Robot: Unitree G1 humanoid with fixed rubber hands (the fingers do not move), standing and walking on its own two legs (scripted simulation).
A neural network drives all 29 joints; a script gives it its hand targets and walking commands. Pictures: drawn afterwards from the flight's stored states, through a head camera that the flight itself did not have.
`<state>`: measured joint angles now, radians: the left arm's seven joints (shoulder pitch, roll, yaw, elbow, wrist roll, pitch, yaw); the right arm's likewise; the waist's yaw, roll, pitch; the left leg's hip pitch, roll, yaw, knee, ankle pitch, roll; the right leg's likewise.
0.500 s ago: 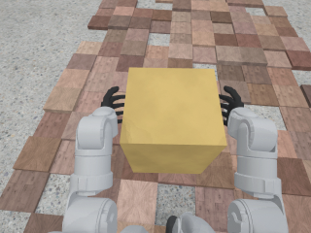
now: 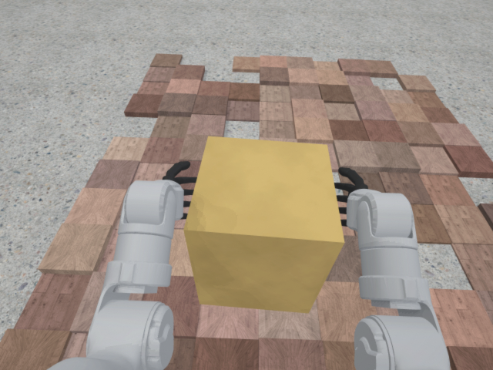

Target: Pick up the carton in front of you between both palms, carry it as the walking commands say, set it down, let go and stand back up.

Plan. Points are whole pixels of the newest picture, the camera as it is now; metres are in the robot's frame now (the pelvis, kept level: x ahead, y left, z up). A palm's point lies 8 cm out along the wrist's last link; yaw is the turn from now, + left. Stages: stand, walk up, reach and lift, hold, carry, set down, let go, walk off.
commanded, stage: carry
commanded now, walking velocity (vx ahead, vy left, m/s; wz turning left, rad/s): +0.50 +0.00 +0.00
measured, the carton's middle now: (260, 228) +0.36 +0.00 +0.02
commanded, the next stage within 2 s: none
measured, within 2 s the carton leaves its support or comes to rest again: neither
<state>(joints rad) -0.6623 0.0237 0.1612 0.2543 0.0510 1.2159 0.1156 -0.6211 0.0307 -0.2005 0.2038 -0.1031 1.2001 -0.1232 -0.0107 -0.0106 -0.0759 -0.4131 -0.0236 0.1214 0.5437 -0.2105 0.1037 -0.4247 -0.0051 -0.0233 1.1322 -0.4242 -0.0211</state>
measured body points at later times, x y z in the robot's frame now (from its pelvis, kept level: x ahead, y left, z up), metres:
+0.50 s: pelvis +0.30 -0.01 +0.03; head +0.34 +0.00 +0.48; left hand +0.63 +0.17 +0.10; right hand +0.66 -0.14 +0.11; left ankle +0.19 +0.08 -0.62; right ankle +0.35 -0.08 -0.70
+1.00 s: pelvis +0.59 +0.07 +0.02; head +0.59 +0.08 +0.47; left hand +0.94 +0.21 +0.14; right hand +0.93 -0.09 +0.14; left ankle +0.60 +0.13 -0.71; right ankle +0.58 -0.05 -0.63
